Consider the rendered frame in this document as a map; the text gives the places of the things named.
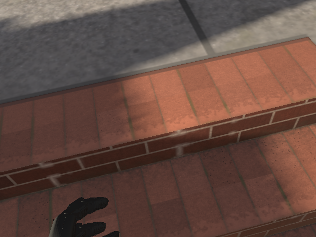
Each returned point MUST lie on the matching robot left hand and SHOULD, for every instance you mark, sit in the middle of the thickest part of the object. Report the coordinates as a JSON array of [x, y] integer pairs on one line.
[[65, 224]]

